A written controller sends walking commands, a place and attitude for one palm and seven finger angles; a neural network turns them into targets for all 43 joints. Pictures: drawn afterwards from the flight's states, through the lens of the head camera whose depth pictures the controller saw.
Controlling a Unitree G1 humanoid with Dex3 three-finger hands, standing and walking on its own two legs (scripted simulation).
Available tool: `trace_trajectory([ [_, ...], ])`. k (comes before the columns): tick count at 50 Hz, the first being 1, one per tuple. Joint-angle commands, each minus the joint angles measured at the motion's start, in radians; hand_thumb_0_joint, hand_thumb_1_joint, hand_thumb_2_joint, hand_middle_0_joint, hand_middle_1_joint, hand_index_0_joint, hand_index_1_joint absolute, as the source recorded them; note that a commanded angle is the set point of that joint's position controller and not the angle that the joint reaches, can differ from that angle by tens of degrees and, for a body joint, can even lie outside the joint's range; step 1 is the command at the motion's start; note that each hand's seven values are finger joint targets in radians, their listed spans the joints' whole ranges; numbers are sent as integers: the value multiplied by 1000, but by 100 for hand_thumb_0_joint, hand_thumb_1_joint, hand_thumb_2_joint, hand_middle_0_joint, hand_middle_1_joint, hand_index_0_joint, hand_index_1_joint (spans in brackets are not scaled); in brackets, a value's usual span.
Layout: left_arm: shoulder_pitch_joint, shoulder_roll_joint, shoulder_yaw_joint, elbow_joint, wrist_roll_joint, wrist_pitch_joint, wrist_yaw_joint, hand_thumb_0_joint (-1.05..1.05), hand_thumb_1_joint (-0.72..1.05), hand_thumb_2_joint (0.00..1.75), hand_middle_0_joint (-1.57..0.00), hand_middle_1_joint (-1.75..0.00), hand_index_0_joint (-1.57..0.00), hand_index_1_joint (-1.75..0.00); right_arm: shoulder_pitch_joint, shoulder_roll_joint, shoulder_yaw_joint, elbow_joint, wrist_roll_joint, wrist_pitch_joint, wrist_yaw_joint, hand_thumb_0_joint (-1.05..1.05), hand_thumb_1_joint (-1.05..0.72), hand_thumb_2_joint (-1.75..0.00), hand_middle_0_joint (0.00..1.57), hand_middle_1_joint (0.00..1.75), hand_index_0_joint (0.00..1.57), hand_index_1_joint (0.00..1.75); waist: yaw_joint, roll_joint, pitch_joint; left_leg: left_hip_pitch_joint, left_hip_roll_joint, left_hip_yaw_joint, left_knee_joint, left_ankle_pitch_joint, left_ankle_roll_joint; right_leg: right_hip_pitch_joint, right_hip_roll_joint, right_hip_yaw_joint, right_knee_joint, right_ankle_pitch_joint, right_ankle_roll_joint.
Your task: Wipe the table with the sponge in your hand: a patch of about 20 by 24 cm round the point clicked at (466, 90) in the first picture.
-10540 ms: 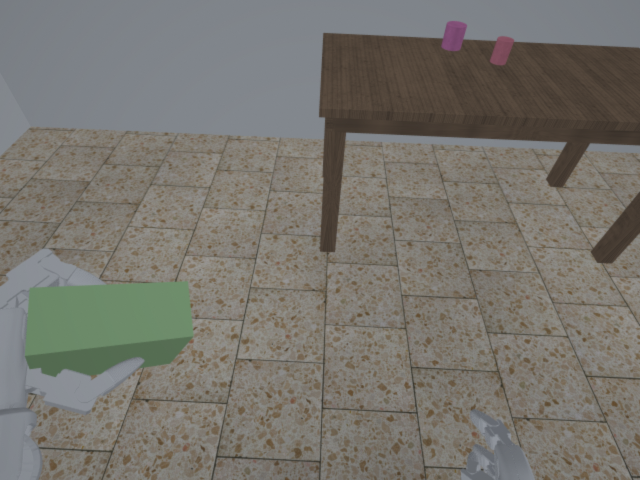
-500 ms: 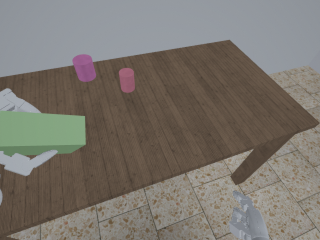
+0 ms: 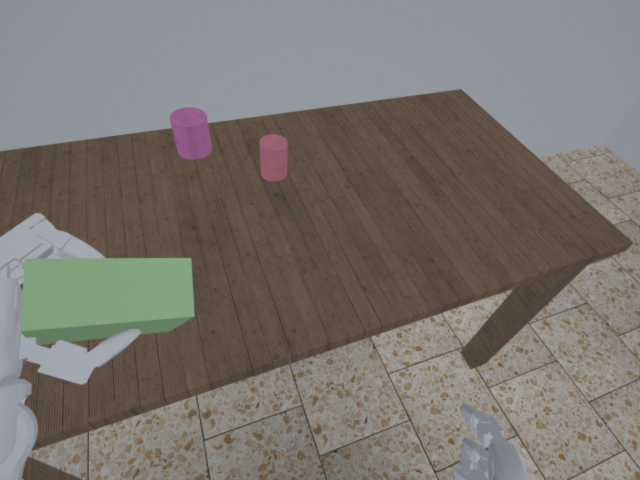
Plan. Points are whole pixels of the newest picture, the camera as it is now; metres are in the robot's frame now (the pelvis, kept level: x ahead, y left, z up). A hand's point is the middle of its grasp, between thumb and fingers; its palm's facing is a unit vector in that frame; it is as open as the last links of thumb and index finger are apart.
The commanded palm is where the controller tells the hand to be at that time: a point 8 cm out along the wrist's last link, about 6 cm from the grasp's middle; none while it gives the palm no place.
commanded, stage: come to a stop and stand still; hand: left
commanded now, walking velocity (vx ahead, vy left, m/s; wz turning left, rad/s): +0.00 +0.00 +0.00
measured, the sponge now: (135, 300) +0.24 +0.22 +0.14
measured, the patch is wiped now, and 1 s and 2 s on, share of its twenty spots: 0.00 0.00 0.00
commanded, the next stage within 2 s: look again from close up in 0.60 s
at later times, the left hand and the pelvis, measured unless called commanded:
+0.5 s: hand (106, 280) +0.25 +0.24 +0.16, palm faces +0.35 -0.85 -0.39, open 9.7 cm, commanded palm +0.18 +0.28 +0.18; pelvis +0.02 +0.00 +0.00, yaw +0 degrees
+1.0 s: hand (121, 283) +0.25 +0.23 +0.15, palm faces +0.34 -0.86 -0.38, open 9.7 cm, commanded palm +0.19 +0.26 +0.18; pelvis +0.03 -0.02 +0.01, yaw +0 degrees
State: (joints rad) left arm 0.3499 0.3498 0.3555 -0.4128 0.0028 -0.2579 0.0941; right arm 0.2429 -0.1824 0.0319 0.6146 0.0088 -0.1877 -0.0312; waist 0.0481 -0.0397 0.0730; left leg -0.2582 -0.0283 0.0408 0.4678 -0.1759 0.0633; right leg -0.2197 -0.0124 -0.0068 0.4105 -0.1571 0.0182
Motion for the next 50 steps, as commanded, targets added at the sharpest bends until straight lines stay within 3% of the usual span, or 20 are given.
trace_trajectory([
  [1, -91, 158, 79, -202, -5, -69, 16, 0, 10, 130, -120, -160, -120, -160, -103, -146, -60, -169, -4, -55, -5, 0, -90, -90, 20, 30, 20, 30, -19, 116, -112, -89, 133, -156, -225, -350, -25, 92, -13, 47, -48, -102, -30],
  [3, -95, 184, 106, -213, -6, -69, 16, 0, 10, 130, -120, -160, -120, -160, -117, -143, -60, -168, -1, -55, -5, 0, -90, -90, 20, 30, 20, 30, -23, 120, -109, -61, 129, -148, -219, -304, -36, 78, -14, 49, -62, -81, -32],
  [4, -100, 158, 80, -207, -10, -70, 13, 0, 10, 130, -120, -160, -120, -160, -111, -140, -54, -170, -6, -50, -5, 0, -90, -90, 20, 30, 20, 30, -23, 119, -111, -68, 125, -150, -219, -295, -36, 84, -12, 41, -67, -79, -30],
  [10, -93, 164, 83, -247, -17, -65, 11, 0, 10, 130, -120, -160, -120, -160, -115, -138, -59, -182, -3, -49, -5, 0, -90, -90, 20, 30, 20, 30, -23, 146, -151, -9, 124, -139, -197, -144, -53, 109, -14, 38, -53, 6, -33],
  [13, -60, 191, 112, -259, -20, -60, 14, 0, 10, 130, -120, -160, -120, -160, -125, -137, -60, -180, -1, -48, -5, 0, -90, -90, 20, 30, 20, 30, -22, 119, -181, 35, 114, -116, -159, -32, -60, 116, -21, 39, -55, 76, -34],
  [14, -48, 157, 83, -243, -27, -58, 9, 0, 10, 130, -120, -160, -120, -160, -114, -137, -56, -180, -6, -41, -5, 0, -90, -90, 20, 30, 20, 30, -22, 105, -180, 30, 111, -117, -158, -12, -63, 116, -22, 33, -60, 80, -33],
  [18, -23, 193, 116, -275, -32, -51, 13, 0, 10, 130, -120, -160, -120, -160, -131, -141, -64, -182, 2, -38, -7, 0, -90, -90, 20, 30, 20, 30, -23, 124, -204, 81, 109, -109, -130, 107, -74, 111, -29, 38, -48, 140, -36],
  [20, -15, 171, 96, -272, -39, -48, 10, 0, 10, 130, -120, -160, -120, -160, -120, -142, -66, -188, -1, -31, -8, 0, -90, -90, 20, 30, 20, 30, -24, 123, -205, 72, 110, -110, -126, 129, -75, 124, -32, 36, -49, 152, -36],
  [23, 3, 205, 130, -277, -40, -43, 15, 0, 10, 130, -120, -160, -120, -160, -134, -142, -66, -186, 4, -26, -12, 0, -90, -90, 20, 30, 20, 30, -22, 108, -207, 71, 110, -109, -122, 123, -71, 124, -35, 34, -53, 153, -34],
  [24, 11, 164, 93, -259, -46, -42, 10, 0, 10, 130, -120, -160, -120, -160, -125, -144, -64, -186, -1, -20, -12, 0, -90, -90, 20, 30, 20, 30, -23, 92, -199, 64, 108, -106, -124, 103, -65, 118, -35, 35, -63, 145, -34],
  [28, 9, 201, 121, -282, -44, -36, 17, 0, 10, 130, -120, -160, -120, -160, -140, -146, -67, -186, 4, -21, -17, 0, -90, -90, 20, 30, 20, 30, -23, 115, -197, 73, 108, -105, -123, 83, -62, 107, -39, 47, -64, 141, -35],
  [29, 11, 168, 93, -271, -49, -36, 13, 0, 10, 130, -120, -160, -120, -160, -129, -146, -64, -185, -2, -16, -17, 0, -90, -90, 20, 30, 20, 30, -23, 99, -200, 65, 107, -105, -125, 73, -58, 112, -37, 41, -69, 136, -34],
  [33, 3, 200, 116, -289, -46, -30, 19, 0, 10, 130, -120, -160, -120, -160, -142, -149, -68, -184, 5, -19, -21, 0, -90, -90, 20, 30, 20, 30, -25, 110, -204, 78, 104, -107, -121, 97, -61, 108, -39, 52, -65, 153, -37],
  [34, 6, 164, 84, -273, -51, -32, 13, 0, 10, 130, -120, -160, -120, -160, -131, -149, -64, -184, -1, -14, -20, 0, -90, -90, 20, 30, 20, 30, -25, 106, -200, 74, 106, -109, -128, 83, -59, 102, -38, 42, -71, 131, -35],
  [38, 12, 195, 114, -258, -47, -22, 20, 0, 10, 130, -120, -160, -120, -160, -142, -149, -68, -183, 5, -13, -24, 0, -90, -90, 20, 30, 20, 30, -26, 85, -180, 58, 102, -109, -129, 42, -56, 95, -40, 57, -85, 117, -37],
  [39, 8, 162, 83, -248, -52, -23, 14, 0, 10, 130, -120, -160, -120, -160, -135, -148, -63, -184, -1, -8, -23, 0, -90, -90, 20, 30, 20, 30, -26, 83, -183, 59, 103, -106, -130, 29, -52, 91, -41, 52, -91, 104, -35],
  [43, 15, 201, 117, -264, -50, -16, 19, 0, 10, 130, -120, -160, -120, -160, -146, -147, -67, -184, 4, -11, -26, 0, -90, -90, 20, 30, 20, 30, -26, 90, -194, 69, 101, -105, -123, 46, -51, 97, -43, 62, -91, 126, -35],
  [44, 14, 160, 80, -255, -54, -17, 14, 0, 10, 130, -120, -160, -120, -160, -137, -146, -64, -184, 0, -8, -24, 0, -90, -90, 20, 30, 20, 30, -27, 83, -191, 65, 101, -103, -124, 40, -49, 94, -43, 55, -93, 117, -36],
  [47, 5, 179, 96, -271, -53, -14, 15, 0, 10, 130, -120, -160, -120, -160, -134, -149, -69, -187, 1, -8, -25, 0, -90, -90, 20, 30, 20, 30, -27, 75, -201, 71, 100, -105, -117, 47, -49, 100, -46, 68, -94, 129, -38],
  [50, 4, 177, 91, -279, -53, -13, 16, 0, 10, 130, -120, -160, -120, -160, -138, -147, -68, -186, 2, -9, -26, 0, -90, -90, 20, 30, 20, 30, -28, 105, -199, 72, 102, -108, -124, 62, -50, 100, -43, 63, -88, 135, -39],
])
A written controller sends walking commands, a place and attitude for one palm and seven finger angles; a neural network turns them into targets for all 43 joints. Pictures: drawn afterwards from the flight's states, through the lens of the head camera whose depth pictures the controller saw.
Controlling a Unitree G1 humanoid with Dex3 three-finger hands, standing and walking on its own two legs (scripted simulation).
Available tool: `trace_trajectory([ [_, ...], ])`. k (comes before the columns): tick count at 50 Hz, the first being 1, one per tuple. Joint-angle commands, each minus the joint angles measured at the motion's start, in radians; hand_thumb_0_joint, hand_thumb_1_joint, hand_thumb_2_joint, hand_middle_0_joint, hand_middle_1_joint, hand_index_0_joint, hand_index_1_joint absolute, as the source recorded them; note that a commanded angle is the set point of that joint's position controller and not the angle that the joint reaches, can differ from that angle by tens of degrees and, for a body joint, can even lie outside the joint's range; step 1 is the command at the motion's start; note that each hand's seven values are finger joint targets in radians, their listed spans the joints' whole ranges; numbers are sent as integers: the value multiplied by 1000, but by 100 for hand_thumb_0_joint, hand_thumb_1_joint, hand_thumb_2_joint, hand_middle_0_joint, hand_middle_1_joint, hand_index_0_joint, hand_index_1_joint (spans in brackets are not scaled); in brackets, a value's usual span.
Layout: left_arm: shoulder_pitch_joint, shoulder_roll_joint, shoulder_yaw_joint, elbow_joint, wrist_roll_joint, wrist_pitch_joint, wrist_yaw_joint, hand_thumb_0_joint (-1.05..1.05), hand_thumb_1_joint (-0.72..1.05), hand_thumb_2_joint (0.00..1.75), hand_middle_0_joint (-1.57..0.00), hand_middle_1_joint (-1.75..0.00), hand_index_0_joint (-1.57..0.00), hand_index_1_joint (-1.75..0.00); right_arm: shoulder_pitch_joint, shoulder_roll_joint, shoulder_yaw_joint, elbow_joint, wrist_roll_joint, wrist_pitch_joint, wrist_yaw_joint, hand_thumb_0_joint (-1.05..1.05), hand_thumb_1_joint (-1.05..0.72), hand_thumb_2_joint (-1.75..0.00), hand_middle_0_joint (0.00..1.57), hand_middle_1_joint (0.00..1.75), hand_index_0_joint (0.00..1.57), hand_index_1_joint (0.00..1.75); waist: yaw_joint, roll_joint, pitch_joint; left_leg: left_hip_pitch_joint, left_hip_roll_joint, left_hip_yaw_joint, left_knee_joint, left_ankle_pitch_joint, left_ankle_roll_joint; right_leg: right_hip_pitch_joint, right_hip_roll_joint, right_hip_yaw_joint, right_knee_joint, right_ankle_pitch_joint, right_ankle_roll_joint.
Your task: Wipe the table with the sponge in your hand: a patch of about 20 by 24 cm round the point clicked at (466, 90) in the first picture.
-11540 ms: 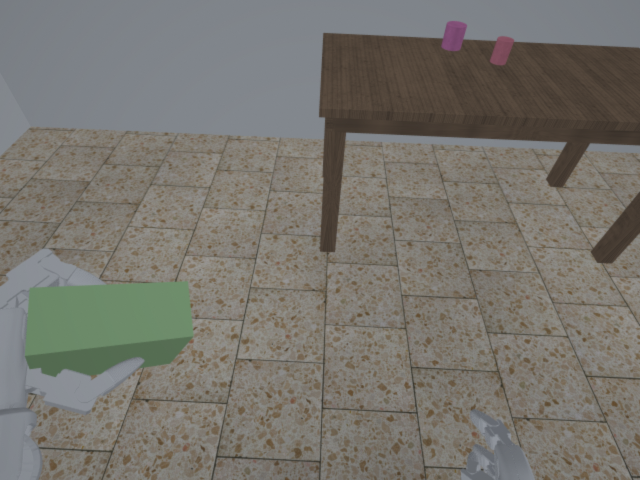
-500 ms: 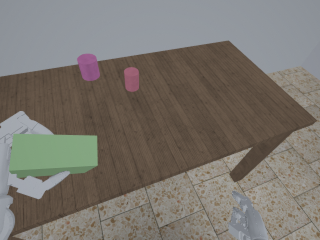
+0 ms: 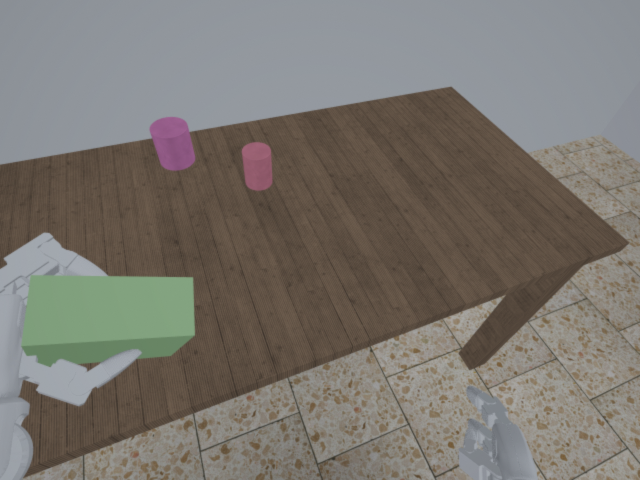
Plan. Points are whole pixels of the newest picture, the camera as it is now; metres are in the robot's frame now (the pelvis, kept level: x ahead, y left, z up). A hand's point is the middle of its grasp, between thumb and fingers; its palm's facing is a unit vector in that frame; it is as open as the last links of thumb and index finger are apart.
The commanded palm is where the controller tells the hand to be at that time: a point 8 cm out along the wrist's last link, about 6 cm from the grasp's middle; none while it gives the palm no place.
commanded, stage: come to a stop and stand still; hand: left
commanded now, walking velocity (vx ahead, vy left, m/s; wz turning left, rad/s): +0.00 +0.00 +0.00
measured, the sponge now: (137, 321) +0.23 +0.21 +0.13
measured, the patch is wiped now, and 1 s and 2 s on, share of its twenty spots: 0.00 0.00 0.00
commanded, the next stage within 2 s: look again from close up in 0.96 s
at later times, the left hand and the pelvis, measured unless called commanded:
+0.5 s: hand (54, 314) +0.22 +0.27 +0.15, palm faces +0.38 -0.84 -0.39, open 9.7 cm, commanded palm +0.16 +0.29 +0.17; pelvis +0.00 +0.01 +0.00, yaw +1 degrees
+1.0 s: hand (55, 311) +0.22 +0.27 +0.16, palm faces +0.38 -0.85 -0.36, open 9.7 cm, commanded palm +0.16 +0.30 +0.17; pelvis +0.00 +0.02 +0.00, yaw +1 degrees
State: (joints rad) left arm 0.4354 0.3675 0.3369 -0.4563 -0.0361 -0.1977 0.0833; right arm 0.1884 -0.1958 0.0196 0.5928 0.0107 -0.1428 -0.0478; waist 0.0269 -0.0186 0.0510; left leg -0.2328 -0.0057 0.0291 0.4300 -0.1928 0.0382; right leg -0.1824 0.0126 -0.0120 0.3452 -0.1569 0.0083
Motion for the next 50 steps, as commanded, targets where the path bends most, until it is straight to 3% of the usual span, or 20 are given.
trace_trajectory([
  [1, -82, 162, 109, -242, -14, -74, 26, 0, 10, 130, -120, -160, -120, -160, -82, -136, -55, -165, -1, -54, -9, 0, -90, -90, 20, 30, 20, 30, -6, 81, -180, 48, 81, -98, -85, 80, -25, 63, -68, 68, -22, 136, -29],
  [3, -70, 183, 130, -238, -13, -70, 30, 0, 10, 130, -120, -160, -120, -160, -92, -135, -54, -161, 3, -55, -11, 0, -90, -90, 20, 30, 20, 30, -6, 92, -173, 43, 82, -98, -93, 69, -25, 60, -66, 67, -23, 126, -26],
  [4, -1113, 962, 683, -469, 153, -177, 28, 0, 10, 130, -120, -160, -120, -160, 50, -155, -41, -146, -57, -85, 6, 0, -90, -90, 20, 30, 20, 30, -3, 3, 2, -136, 105, -47, 38, 60, -3, -105, -100, 92, -55, 32, 4],
  [5, -507, 318, 276, 133, 38, -136, -15, 0, 10, 130, -120, -160, -120, -160, -39, -39, -11, -90, -16, -76, 4, 0, -90, -90, 20, 30, 20, 30, -11, -10, -207, 46, 49, -70, -15, 107, 0, -82, -119, 85, -13, -22, -52],
  [6, -230, 206, 193, 163, 2, -125, -25, 0, 10, 130, -120, -160, -120, -160, -14, -130, -71, -146, -10, -96, 6, 0, -90, -90, 20, 30, 20, 30, 36, 99, -189, 82, 48, -46, 4, 80, -25, -45, -93, 187, -42, 31, -57],
  [7, -186, 164, 118, -8, -23, -137, -29, 0, 10, 130, -120, -160, -120, -160, -6, -135, -69, -153, -4, -92, 21, 0, -90, -90, 20, 30, 20, 30, 15, 153, -208, 47, 46, -63, -31, 39, -19, 32, -102, 152, -5, 25, -52],
  [8, -87, 87, 74, -51, -37, -141, -27, 0, 10, 130, -120, -160, -120, -160, -47, -121, -66, -151, 9, -99, 38, 0, -90, -90, 20, 30, 20, 30, 14, 195, -226, 59, 61, -60, -56, 51, -13, 57, -85, 115, 31, 37, -47],
  [12, -49, 167, 99, -175, -22, -141, 4, 0, 10, 130, -120, -160, -120, -160, -49, -136, -60, -165, 5, -103, 47, 0, -90, -90, 20, 30, 20, 30, 23, 24, -137, -102, 79, -106, -127, -131, -11, 83, -51, 69, 45, -77, -19],
  [16, -104, 238, 191, -190, -24, -155, 22, 0, 10, 130, -120, -160, -120, -160, -57, -128, -55, -167, 8, -108, 18, 0, -90, -90, 20, 30, 20, 30, 13, 1, -127, -98, 77, -120, -113, -145, -3, 67, -59, 64, 38, -58, -17],
  [18, -152, 279, 229, -224, -25, -159, 27, 0, 10, 130, -120, -160, -120, -160, -74, -124, -50, -158, 8, -110, 8, 0, -90, -90, 20, 30, 20, 30, 8, 51, -145, -48, 70, -111, -92, -76, -8, 57, -65, 67, 40, 0, -21],
  [20, -167, 228, 181, -214, -29, -163, 21, 0, 10, 130, -120, -160, -120, -160, -58, -120, -51, -152, 5, -115, 4, 0, -90, -90, 20, 30, 20, 30, 5, 97, -168, -18, 68, -112, -79, -10, -11, 68, -71, 66, 48, 47, -25],
  [24, -155, 165, 120, -223, -27, -155, 20, 0, 10, 130, -120, -160, -120, -160, -58, -121, -47, -136, 2, -123, 11, 0, -90, -90, 20, 30, 20, 30, 4, 99, -190, 37, 72, -102, -64, 120, -24, 73, -67, 47, 50, 116, -23],
  [28, -113, 165, 120, -228, -15, -137, 29, 0, 10, 130, -120, -160, -120, -160, -74, -122, -52, -133, 6, -116, 20, 0, -90, -90, 20, 30, 20, 30, 4, 108, -192, 50, 84, -95, -63, 204, -41, 85, -60, 41, 60, 152, -20],
  [32, -95, 165, 123, -203, -17, -122, 27, 0, 10, 130, -120, -160, -120, -160, -61, -124, -54, -148, 1, -87, 18, 0, -90, -90, 20, 30, 20, 30, 2, 74, -167, 3, 91, -102, -78, 151, -42, 95, -63, 41, 45, 136, -18],
  [38, -116, 195, 155, -243, -18, -115, 31, 0, 10, 130, -120, -160, -120, -160, -85, -120, -46, -166, 4, -71, 8, 0, -90, -90, 20, 30, 20, 30, -2, 114, -167, -14, 80, -97, -95, 76, -38, 109, -55, 36, 28, 125, -17],
  [39, -118, 158, 119, -240, -21, -118, 25, 0, 10, 130, -120, -160, -120, -160, -76, -120, -44, -165, -1, -68, 7, 0, -90, -90, 20, 30, 20, 30, -4, 100, -169, -12, 78, -97, -97, 78, -37, 106, -52, 27, 26, 122, -17],
  [45, -111, 154, 109, -253, -16, -109, 29, 0, 10, 130, -120, -160, -120, -160, -72, -126, -51, -166, 0, -71, 5, 0, -90, -90, 20, 30, 20, 30, -5, 124, -179, 5, 83, -99, -100, 99, -44, 111, -49, 29, 29, 130, -17],
  [48, -98, 178, 136, -239, -12, -103, 35, 0, 10, 130, -120, -160, -120, -160, -84, -129, -51, -163, 4, -70, 3, 0, -90, -90, 20, 30, 20, 30, -2, 99, -178, 7, 84, -101, -101, 104, -49, 111, -49, 26, 25, 125, -14],
  [49, -91, 140, 103, -212, -16, -103, 29, 0, 10, 130, -120, -160, -120, -160, -72, -128, -47, -161, 0, -64, 5, 0, -90, -90, 20, 30, 20, 30, -4, 86, -168, -9, 82, -104, -111, 78, -46, 106, -49, 19, 18, 103, -13],
  [50, -95, 151, 110, -222, -15, -102, 31, 0, 10, 130, -120, -160, -120, -160, -72, -128, -52, -165, 2, -63, 4, 0, -90, -90, 20, 30, 20, 30, -4, 96, -167, -5, 85, -103, -111, 63, -46, 107, -52, 26, 18, 102, -14],
])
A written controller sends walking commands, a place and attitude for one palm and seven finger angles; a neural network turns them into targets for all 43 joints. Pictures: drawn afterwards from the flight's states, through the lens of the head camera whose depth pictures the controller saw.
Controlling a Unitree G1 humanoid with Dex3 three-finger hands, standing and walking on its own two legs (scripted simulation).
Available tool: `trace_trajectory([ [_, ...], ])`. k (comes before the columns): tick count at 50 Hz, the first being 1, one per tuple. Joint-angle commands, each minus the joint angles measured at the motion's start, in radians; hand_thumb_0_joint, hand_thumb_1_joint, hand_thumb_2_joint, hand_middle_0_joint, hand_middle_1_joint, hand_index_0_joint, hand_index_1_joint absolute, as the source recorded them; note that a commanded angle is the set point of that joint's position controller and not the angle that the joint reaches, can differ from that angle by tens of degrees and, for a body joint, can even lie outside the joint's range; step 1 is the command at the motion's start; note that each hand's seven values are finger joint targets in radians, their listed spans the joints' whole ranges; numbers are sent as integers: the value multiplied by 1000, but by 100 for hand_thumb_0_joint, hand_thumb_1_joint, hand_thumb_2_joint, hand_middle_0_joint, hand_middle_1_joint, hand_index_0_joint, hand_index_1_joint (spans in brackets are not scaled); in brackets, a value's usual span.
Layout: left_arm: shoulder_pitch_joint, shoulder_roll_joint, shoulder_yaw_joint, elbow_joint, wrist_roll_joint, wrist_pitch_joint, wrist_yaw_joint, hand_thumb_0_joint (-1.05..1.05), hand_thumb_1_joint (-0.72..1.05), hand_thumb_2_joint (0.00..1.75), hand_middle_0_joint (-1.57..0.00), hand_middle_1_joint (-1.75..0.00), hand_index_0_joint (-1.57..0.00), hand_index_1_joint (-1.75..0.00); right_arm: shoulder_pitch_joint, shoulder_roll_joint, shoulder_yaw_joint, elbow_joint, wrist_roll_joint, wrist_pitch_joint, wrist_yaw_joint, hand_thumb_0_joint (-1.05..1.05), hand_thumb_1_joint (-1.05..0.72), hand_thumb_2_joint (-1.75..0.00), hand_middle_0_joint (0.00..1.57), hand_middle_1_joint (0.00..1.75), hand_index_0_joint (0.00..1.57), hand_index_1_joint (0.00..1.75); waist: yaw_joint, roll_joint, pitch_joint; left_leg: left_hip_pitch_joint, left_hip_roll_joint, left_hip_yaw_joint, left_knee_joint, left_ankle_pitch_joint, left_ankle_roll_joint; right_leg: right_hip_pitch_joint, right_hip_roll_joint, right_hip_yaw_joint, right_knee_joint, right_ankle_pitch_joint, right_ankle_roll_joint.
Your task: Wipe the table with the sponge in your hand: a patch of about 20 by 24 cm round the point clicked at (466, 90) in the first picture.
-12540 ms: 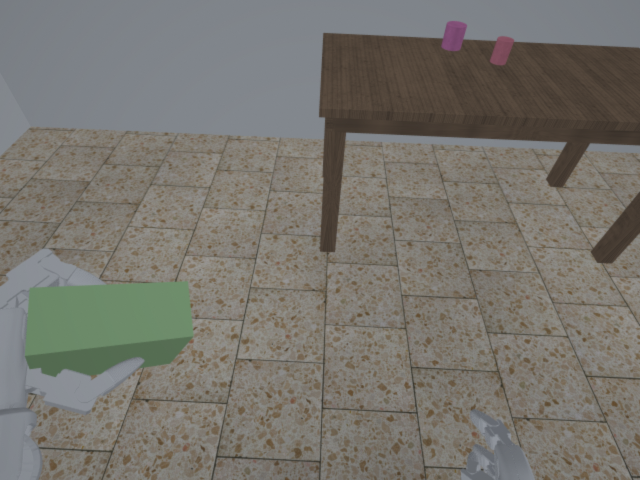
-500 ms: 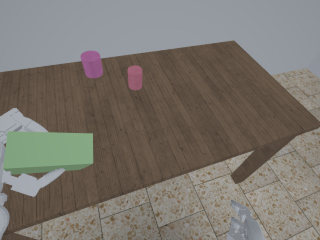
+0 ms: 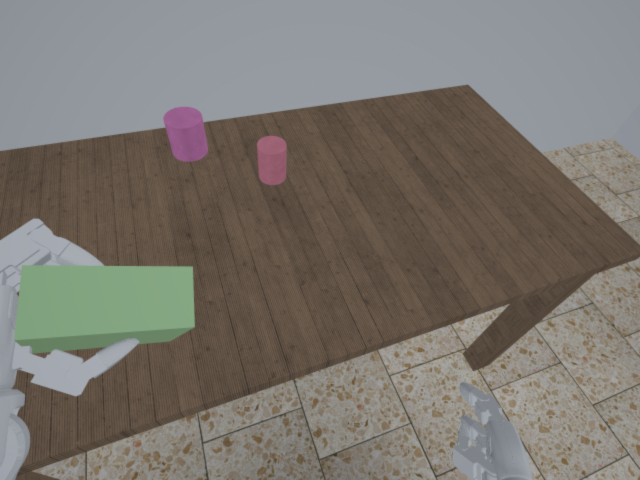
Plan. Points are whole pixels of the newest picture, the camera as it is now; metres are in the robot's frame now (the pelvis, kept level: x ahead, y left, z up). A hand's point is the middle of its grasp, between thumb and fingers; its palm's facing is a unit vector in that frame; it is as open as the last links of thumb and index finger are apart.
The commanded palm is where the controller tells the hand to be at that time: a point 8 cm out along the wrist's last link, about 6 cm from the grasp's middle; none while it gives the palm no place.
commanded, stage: look again from close up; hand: left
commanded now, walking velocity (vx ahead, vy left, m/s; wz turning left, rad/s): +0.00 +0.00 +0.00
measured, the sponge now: (135, 309) +0.23 +0.21 +0.14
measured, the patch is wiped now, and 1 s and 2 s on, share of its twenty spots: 0.00 0.00 0.00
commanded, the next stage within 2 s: shuffle to correct the standing spot in 0.36 s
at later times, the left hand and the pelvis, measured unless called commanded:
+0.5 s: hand (94, 312) +0.22 +0.24 +0.15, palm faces +0.35 -0.86 -0.38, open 9.7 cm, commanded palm +0.16 +0.27 +0.17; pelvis +0.00 -0.01 +0.00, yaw +0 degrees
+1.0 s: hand (151, 309) +0.23 +0.19 +0.15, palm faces +0.31 -0.87 -0.38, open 9.7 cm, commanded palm +0.17 +0.22 +0.17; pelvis +0.00 -0.05 +0.00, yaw -1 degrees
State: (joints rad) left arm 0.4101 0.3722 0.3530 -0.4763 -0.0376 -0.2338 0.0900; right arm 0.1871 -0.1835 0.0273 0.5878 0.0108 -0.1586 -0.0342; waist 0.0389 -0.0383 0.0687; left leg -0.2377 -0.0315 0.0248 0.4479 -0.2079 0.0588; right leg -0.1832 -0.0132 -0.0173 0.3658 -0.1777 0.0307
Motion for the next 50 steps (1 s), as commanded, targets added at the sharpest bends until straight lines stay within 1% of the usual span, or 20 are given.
trace_trajectory([
  [1, -79, 147, 92, -207, -10, -67, 24, 0, 10, 130, -120, -160, -120, -160, -69, -144, -62, -159, 1, -48, -11, 0, -90, -90, 20, 30, 20, 30, -18, 114, -180, -4, 111, -100, -128, 65, -64, 103, -27, 36, -5, 117, -39],
  [3, -74, 175, 120, -221, -6, -66, 29, 0, 10, 130, -120, -160, -120, -160, -85, -143, -61, -158, 5, -49, -13, 0, -90, -90, 20, 30, 20, 30, -16, 118, -184, -4, 107, -98, -129, 57, -63, 110, -24, 33, -6, 119, -38],
  [4, -60, 145, 96, -192, -13, -65, 24, 0, 10, 130, -120, -160, -120, -160, -76, -140, -55, -154, -1, -43, -13, 0, -90, -90, 20, 30, 20, 30, -17, 106, -178, -17, 103, -96, -132, 47, -57, 109, -25, 28, -16, 114, -36],
  [6, -57, 158, 107, -209, -13, -63, 24, 0, 10, 130, -120, -160, -120, -160, -73, -142, -61, -160, 0, -45, -13, 0, -90, -90, 20, 30, 20, 30, -17, 82, -192, -2, 102, -97, -117, 60, -56, 113, -32, 40, -17, 132, -39],
  [8, -59, 175, 121, -228, -9, -62, 28, 0, 10, 130, -120, -160, -120, -160, -89, -143, -61, -158, 5, -48, -14, 0, -90, -90, 20, 30, 20, 30, -18, 119, -185, -2, 99, -94, -123, 54, -59, 104, -27, 40, -15, 123, -39],
  [9, -47, 147, 99, -196, -14, -63, 23, 0, 10, 130, -120, -160, -120, -160, -77, -141, -55, -153, -1, -43, -14, 0, -90, -90, 20, 30, 20, 30, -17, 106, -174, -17, 100, -95, -131, 37, -56, 102, -26, 33, -23, 106, -38],
  [13, -37, 182, 132, -217, -11, -59, 29, 0, 10, 130, -120, -160, -120, -160, -88, -142, -62, -157, 4, -47, -17, 0, -90, -90, 20, 30, 20, 30, -17, 98, -185, 4, 99, -90, -114, 51, -51, 100, -30, 46, -26, 134, -39],
  [14, -33, 147, 102, -194, -16, -58, 23, 0, 10, 130, -120, -160, -120, -160, -76, -142, -58, -153, -1, -42, -16, 0, -90, -90, 20, 30, 20, 30, -18, 90, -178, -5, 96, -87, -117, 43, -50, 96, -30, 41, -34, 121, -38],
  [15, -36, 156, 108, -197, -16, -56, 23, 0, 10, 130, -120, -160, -120, -160, -77, -142, -62, -157, 1, -43, -16, 0, -90, -90, 20, 30, 20, 30, -18, 79, -178, 3, 97, -91, -112, 42, -49, 91, -32, 52, -38, 123, -41],
  [23, -52, 166, 112, -219, -12, -50, 28, 0, 10, 130, -120, -160, -120, -160, -89, -146, -65, -154, 4, -43, -20, 0, -90, -90, 20, 30, 20, 30, -20, 110, -181, 14, 96, -85, -111, 50, -47, 87, -31, 59, -38, 131, -42],
  [26, -65, 157, 103, -204, -17, -46, 22, 0, 10, 130, -120, -160, -120, -160, -75, -144, -65, -156, 0, -37, -19, 0, -90, -90, 20, 30, 20, 30, -21, 93, -177, 16, 113, -100, -133, 58, -56, 82, -18, 42, -29, 112, -38],
  [33, -88, 175, 115, -254, -21, -37, 15, 0, 10, 130, -120, -160, -120, -160, -87, -139, -70, -165, 6, -28, -7, 0, -90, -90, 20, 30, 20, 30, -21, 165, -192, 52, 153, -102, -136, 122, -63, 55, 4, 17, 15, 99, -34],
  [34, -78, 153, 96, -234, -27, -34, 11, 0, 10, 130, -120, -160, -120, -160, -81, -134, -65, -169, 1, -22, -5, 0, -90, -90, 20, 30, 20, 30, -22, 153, -185, 32, 163, -109, -140, 114, -59, 58, 3, 9, 16, 86, -32],
  [38, -45, 182, 130, -231, -31, -19, 10, 0, 10, 130, -120, -160, -120, -160, -83, -134, -72, -178, 7, -14, 2, 0, -90, -90, 20, 30, 20, 30, -20, 125, -195, 49, 172, -97, -103, 152, -56, 49, 2, 13, 9, 108, -34],
  [39, -49, 146, 98, -227, -36, -17, 5, 0, 10, 130, -120, -160, -120, -160, -72, -137, -70, -177, 3, -9, 4, 0, -90, -90, 20, 30, 20, 30, -26, 131, -192, 30, 168, -97, -103, 140, -55, 54, 2, 11, 9, 106, -36],
  [43, -36, 181, 131, -240, -42, -3, 5, 0, 10, 130, -120, -160, -120, -160, -81, -136, -75, -184, 7, -3, 2, 0, -90, -90, 20, 30, 20, 30, -26, 111, -193, 42, 164, -86, -67, 97, -45, 32, -6, 36, -7, 117, -45],
  [44, -35, 159, 111, -231, -46, -1, 2, 0, 10, 130, -120, -160, -120, -160, -77, -137, -75, -184, 3, 0, 1, 0, -90, -90, 20, 30, 20, 30, -29, 111, -191, 34, 163, -77, -59, 70, -42, 25, -9, 41, -8, 109, -46],
  [48, -38, 195, 141, -261, -52, 11, 5, 0, 10, 130, -120, -160, -120, -160, -84, -139, -80, -187, 7, 3, -4, 0, -90, -90, 20, 30, 20, 30, -30, 113, -197, 52, 155, -72, -27, 69, -38, 4, -18, 69, -12, 126, -57],
  [49, -46, 168, 116, -259, -54, 12, 3, 0, 10, 130, -120, -160, -120, -160, -76, -140, -79, -186, 3, 5, -5, 0, -90, -90, 20, 30, 20, 30, -34, 103, -199, 47, 152, -65, -16, 73, -38, 9, -19, 68, -7, 133, -60],
  [50, -53, 181, 126, -274, -55, 13, 3, 0, 10, 130, -120, -160, -120, -160, -78, -141, -85, -190, 5, 4, -6, 0, -90, -90, 20, 30, 20, 30, -32, 109, -210, 51, 152, -69, -8, 81, -39, 12, -24, 77, 1, 139, -64],
])
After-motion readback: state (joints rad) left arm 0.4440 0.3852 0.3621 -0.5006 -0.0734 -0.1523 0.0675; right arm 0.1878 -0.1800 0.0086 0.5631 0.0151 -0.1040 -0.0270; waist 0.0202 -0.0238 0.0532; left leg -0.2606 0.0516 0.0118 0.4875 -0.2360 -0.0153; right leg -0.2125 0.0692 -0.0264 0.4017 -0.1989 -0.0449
